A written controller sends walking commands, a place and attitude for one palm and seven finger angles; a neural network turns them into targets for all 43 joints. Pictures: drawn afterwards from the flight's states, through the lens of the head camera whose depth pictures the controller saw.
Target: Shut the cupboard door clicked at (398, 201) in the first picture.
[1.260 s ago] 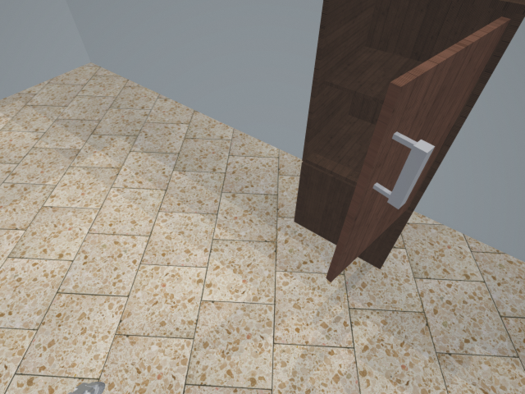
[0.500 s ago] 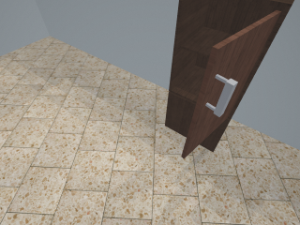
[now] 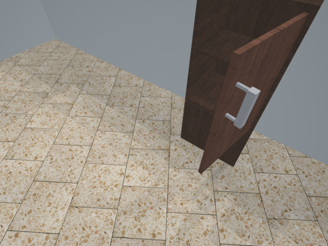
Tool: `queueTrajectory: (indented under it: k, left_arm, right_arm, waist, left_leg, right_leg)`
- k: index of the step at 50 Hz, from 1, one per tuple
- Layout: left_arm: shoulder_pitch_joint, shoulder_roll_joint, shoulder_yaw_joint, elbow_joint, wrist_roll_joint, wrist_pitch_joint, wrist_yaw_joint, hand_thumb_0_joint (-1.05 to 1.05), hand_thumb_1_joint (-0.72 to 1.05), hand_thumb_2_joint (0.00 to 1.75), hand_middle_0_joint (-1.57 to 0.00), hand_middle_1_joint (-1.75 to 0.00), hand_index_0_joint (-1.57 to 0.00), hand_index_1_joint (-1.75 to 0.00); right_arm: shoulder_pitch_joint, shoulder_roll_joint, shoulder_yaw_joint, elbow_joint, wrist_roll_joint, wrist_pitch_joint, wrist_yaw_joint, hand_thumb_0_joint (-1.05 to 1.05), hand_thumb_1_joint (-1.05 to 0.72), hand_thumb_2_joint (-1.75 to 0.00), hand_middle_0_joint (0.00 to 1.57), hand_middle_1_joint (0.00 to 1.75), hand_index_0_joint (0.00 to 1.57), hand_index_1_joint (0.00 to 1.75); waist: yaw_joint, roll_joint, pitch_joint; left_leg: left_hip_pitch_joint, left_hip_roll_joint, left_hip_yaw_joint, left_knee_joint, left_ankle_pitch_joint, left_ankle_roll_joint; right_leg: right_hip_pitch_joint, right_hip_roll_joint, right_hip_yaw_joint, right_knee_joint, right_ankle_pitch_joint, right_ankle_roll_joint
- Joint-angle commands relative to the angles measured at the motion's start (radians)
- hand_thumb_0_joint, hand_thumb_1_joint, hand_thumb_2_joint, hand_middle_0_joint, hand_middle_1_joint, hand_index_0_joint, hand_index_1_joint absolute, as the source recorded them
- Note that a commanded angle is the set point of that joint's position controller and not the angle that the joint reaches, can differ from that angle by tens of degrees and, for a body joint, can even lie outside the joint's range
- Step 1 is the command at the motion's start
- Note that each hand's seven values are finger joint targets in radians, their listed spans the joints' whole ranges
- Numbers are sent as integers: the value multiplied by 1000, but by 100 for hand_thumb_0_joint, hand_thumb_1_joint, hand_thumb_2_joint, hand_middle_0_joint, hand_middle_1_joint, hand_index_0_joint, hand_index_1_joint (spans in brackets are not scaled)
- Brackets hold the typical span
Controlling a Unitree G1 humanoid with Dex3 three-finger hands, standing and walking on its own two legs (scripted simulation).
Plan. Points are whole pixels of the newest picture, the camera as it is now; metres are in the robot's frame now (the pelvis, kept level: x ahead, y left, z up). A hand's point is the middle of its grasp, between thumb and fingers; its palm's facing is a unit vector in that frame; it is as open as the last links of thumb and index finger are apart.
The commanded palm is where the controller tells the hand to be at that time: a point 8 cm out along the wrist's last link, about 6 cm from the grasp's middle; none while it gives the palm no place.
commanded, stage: look at it before walking up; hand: left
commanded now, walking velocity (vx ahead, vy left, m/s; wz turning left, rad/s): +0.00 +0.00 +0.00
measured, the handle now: (239, 105) +0.50 -0.19 +0.07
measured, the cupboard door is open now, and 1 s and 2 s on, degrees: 78 78 78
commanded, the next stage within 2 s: walk around to get in front in 0.18 s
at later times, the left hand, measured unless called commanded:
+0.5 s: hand out of the picture +0.06 +0.23 -0.17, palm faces -0.06 -0.95 -0.32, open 7.4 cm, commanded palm none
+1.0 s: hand out of the picture +0.06 +0.20 -0.17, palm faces -0.23 -0.94 -0.25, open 7.4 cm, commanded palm none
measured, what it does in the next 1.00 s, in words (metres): lifts its left foot, turning right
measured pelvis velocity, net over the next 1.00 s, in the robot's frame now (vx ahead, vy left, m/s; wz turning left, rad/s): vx -0.04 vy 0.01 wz -0.31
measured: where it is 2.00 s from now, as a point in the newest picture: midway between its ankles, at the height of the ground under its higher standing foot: outside the picture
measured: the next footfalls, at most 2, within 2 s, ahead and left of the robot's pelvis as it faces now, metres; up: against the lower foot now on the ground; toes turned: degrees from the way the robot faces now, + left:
left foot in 1.06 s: +0.02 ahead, +0.14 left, +0.00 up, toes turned -20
right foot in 1.42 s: -0.08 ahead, -0.11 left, +0.00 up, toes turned -38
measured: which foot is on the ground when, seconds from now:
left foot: down 0.00-0.68, up 0.70-1.00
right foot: down 0.00-1.00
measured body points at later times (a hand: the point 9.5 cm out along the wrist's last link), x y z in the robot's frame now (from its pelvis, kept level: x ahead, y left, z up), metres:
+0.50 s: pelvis +0.00 +0.00 -0.01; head +0.01 +0.00 +0.44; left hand +0.07 +0.28 -0.14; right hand +0.07 -0.28 -0.14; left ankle +0.00 +0.13 -0.75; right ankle +0.00 -0.12 -0.75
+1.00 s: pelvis -0.04 +0.01 -0.01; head +0.01 +0.00 +0.44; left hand +0.08 +0.25 -0.15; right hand +0.00 -0.27 -0.15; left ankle -0.02 +0.16 -0.72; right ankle +0.00 -0.11 -0.75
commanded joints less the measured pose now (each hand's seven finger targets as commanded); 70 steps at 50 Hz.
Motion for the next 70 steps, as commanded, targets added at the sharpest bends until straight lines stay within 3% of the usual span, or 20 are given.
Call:
queueTrajectory:
  k: [1,15,22,31,32,33,34,35,37,39,47,50,51,53,54,56,58,65,68,70]
  left_arm:
    - [-35,212,40,-65,1,-24,10,0,90,90,-20,-30,-20,-30]
    - [-31,214,41,-61,1,-21,8,0,90,90,-20,-30,-20,-30]
    - [52,112,47,-118,6,34,10,0,90,90,-20,-30,-20,-30]
    - [158,37,79,-201,11,51,-15,0,90,90,-20,-30,-20,-30]
    - [209,47,86,-197,12,45,-16,0,90,90,-20,-30,-20,-30]
    - [229,114,101,-201,25,30,-9,0,90,90,-20,-30,-20,-30]
    - [250,173,112,-208,19,23,4,0,90,90,-20,-30,-20,-30]
    - [232,160,112,-218,12,26,14,0,90,90,-20,-30,-20,-30]
    - [114,119,107,-250,11,28,15,0,90,90,-20,-30,-20,-30]
    - [95,93,104,-261,12,24,12,0,90,90,-20,-30,-20,-30]
    - [155,98,125,-244,19,36,11,0,90,90,-20,-30,-20,-30]
    - [88,103,125,-261,14,46,9,0,90,90,-20,-30,-20,-30]
    - [66,79,120,-274,8,49,5,0,90,90,-20,-30,-20,-30]
    - [60,2,113,-311,9,50,-12,0,90,90,-20,-30,-20,-30]
    - [46,45,128,-295,23,55,-14,0,90,90,-20,-30,-20,-30]
    - [91,37,137,-260,23,60,-33,0,90,90,-20,-30,-20,-30]
    - [96,9,124,-254,18,63,-42,0,90,90,-20,-30,-20,-30]
    - [-42,-23,96,-301,9,56,-48,0,90,90,-20,-30,-20,-30]
    - [7,-9,99,-289,7,44,-46,0,90,90,-20,-30,-20,-30]
    - [127,70,114,-250,13,20,-35,0,90,90,-20,-30,-20,-30]
  right_arm:
    - [-49,-201,-37,-60,6,-20,-16,0,-90,-90,20,30,20,30]
    - [-50,-209,-37,-59,6,-20,-19,0,-90,-90,20,30,20,30]
    - [50,-102,-47,-113,2,16,-35,0,-90,-90,20,30,20,30]
    - [-29,-115,-93,-233,-3,18,-32,0,-90,-90,20,30,20,30]
    - [-49,-111,-95,-247,-3,22,-31,0,-90,-90,20,30,20,30]
    - [-32,-54,-90,-263,1,31,-28,0,-90,-90,20,30,20,30]
    - [-59,-6,-81,-295,2,35,-27,0,-90,-90,20,30,20,30]
    - [-70,-30,-85,-291,2,44,-30,0,-90,-90,20,30,20,30]
    - [-12,-27,-90,-262,0,36,-23,0,-90,-90,20,30,20,30]
    - [20,-6,-87,-246,-3,38,-22,0,-90,-90,20,30,20,30]
    - [-3,23,-78,-281,13,21,-37,0,-90,-90,20,30,20,30]
    - [121,16,-79,-256,19,10,-46,0,-90,-90,20,30,20,30]
    - [169,-8,-83,-246,18,2,-52,0,-90,-90,20,30,20,30]
    - [134,-142,-105,-285,-1,2,-52,0,-90,-90,20,30,20,30]
    - [74,-111,-96,-295,-6,3,-50,0,-90,-90,20,30,20,30]
    - [-25,-53,-77,-320,-11,-1,-50,0,-90,-90,20,30,20,30]
    - [1,-37,-73,-316,-11,-7,-50,0,-90,-90,20,30,20,30]
    - [150,-93,-103,-255,-15,2,-37,0,-90,-90,20,30,20,30]
    - [134,-112,-111,-256,-15,5,-31,0,-90,-90,20,30,20,30]
    - [156,-85,-106,-262,-2,10,-21,0,-90,-90,20,30,20,30]
  waist:
    - [2,-5,-63]
    - [2,-4,-64]
    - [-7,-12,-73]
    - [48,173,-56]
    - [79,115,-56]
    - [81,-153,-49]
    - [90,-358,-25]
    - [91,-276,-18]
    - [17,-101,-34]
    - [4,-119,-83]
    - [44,-165,-135]
    - [-14,-180,-163]
    - [-40,-128,-156]
    - [-31,278,-69]
    - [-19,218,-24]
    - [45,130,17]
    - [37,135,5]
    - [-44,199,-16]
    - [-15,193,-57]
    - [42,30,-138]
  left_leg:
    - [14,107,-91,-52,116,34]
    - [32,113,-89,-58,126,33]
    - [15,141,-6,68,137,19]
    - [-159,321,-45,84,117,130]
    - [-220,286,1,211,103,95]
    - [-334,136,123,492,-79,0]
    - [-444,2,82,691,-393,-41]
    - [-424,28,-42,780,-369,-28]
    - [-413,62,-46,784,-243,-32]
    - [-356,51,-16,734,-189,-44]
    - [-260,8,-5,385,-264,-34]
    - [-52,-20,14,116,-139,-13]
    - [96,27,-18,14,-99,7]
    - [91,440,-392,-170,-117,138]
    - [-52,454,-380,-173,-87,171]
    - [-123,322,-161,-119,30,156]
    - [-63,266,-58,-69,177,145]
    - [63,326,42,27,426,150]
    - [32,328,78,120,406,106]
    - [-137,270,179,402,271,5]
  right_leg:
    - [2,-121,106,-74,101,-28]
    - [3,-119,106,-80,116,-28]
    - [-96,-91,149,74,258,-27]
    - [-120,-9,7,383,-177,11]
    - [-45,-30,41,277,-82,-3]
    - [-9,-167,290,62,83,-59]
    - [-70,-322,622,-103,207,-145]
    - [-133,-327,653,-164,57,-185]
    - [-112,-249,512,-93,20,-193]
    - [-103,-189,421,-73,46,-167]
    - [-17,-165,493,-29,224,-177]
    - [-125,-116,481,10,201,-112]
    - [-262,-56,431,62,97,-65]
    - [-527,107,103,501,-322,42]
    - [-500,43,121,670,-288,61]
    - [-455,19,79,844,-188,72]
    - [-464,4,44,838,-164,78]
    - [-313,-29,-66,431,-220,60]
    - [-171,-9,-86,246,-157,30]
    - [142,-79,-9,22,116,-18]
